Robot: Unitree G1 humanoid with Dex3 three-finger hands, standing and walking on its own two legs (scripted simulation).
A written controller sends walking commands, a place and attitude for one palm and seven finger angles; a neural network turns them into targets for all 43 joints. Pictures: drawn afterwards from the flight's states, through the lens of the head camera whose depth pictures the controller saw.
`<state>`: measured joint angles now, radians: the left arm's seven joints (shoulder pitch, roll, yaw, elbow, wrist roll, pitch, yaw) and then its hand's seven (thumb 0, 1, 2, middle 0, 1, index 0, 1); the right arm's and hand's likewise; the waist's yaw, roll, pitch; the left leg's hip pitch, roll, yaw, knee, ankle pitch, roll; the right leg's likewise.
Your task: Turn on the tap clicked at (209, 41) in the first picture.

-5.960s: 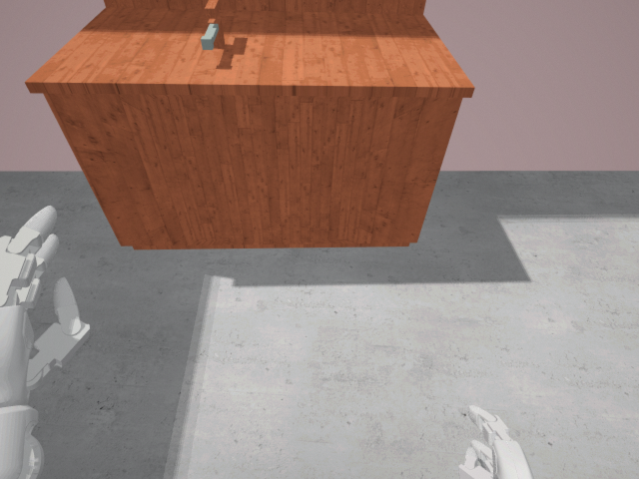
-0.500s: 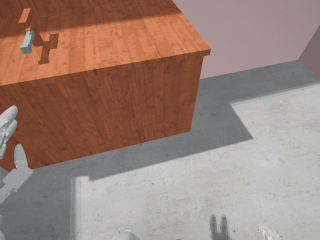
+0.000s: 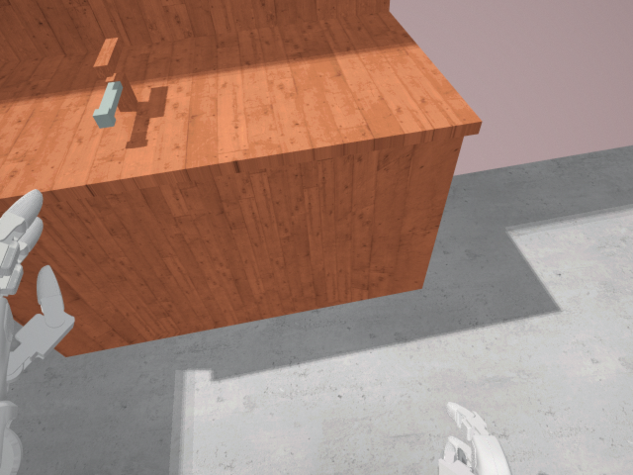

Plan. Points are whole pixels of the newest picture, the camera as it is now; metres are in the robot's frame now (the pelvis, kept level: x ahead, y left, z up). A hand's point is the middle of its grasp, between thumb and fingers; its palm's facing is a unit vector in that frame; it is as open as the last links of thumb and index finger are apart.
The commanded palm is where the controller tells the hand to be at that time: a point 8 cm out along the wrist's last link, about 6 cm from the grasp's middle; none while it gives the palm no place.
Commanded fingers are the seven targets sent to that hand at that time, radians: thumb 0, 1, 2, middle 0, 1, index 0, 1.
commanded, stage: take the last steps up to it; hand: left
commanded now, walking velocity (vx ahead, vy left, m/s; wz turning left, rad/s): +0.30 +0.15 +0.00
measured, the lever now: (104, 117) +0.70 +0.48 +0.08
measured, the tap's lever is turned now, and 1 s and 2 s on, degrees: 0 0 0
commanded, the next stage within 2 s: come to a stop and stand still in 0.96 s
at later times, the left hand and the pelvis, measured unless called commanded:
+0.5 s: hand (51, 196) +0.36 +0.32 +0.19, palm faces +0.37 -0.82 -0.43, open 7.4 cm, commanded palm +0.29 +0.36 +0.19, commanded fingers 0.00 0.90 0.90 -0.20 -0.30 -0.20 -0.30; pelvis +0.12 +0.09 +0.01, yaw -3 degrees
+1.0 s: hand (97, 164) +0.43 +0.32 +0.18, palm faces +0.29 -0.85 -0.45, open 7.4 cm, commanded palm +0.37 +0.37 +0.19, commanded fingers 0.00 0.90 0.90 -0.20 -0.30 -0.20 -0.30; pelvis +0.20 +0.10 +0.02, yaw -3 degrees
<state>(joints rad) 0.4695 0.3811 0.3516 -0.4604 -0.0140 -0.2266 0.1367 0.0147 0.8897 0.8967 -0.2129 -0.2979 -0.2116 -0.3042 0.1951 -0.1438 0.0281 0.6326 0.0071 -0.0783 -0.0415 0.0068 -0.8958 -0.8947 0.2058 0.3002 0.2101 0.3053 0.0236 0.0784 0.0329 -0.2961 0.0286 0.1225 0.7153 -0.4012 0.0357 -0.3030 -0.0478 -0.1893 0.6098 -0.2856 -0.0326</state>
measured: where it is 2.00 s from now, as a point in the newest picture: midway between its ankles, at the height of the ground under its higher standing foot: outside the picture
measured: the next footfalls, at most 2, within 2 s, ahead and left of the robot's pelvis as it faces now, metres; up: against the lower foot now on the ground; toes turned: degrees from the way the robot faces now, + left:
left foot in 0.32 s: +0.18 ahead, +0.19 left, +0.00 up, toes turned +8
right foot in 0.72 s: +0.23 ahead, +0.01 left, +0.00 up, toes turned -13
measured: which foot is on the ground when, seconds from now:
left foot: up 0.00-0.30, down 0.32-0.74, up 0.76-1.00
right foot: down 0.00-0.34, up 0.36-0.70, down 0.72-1.00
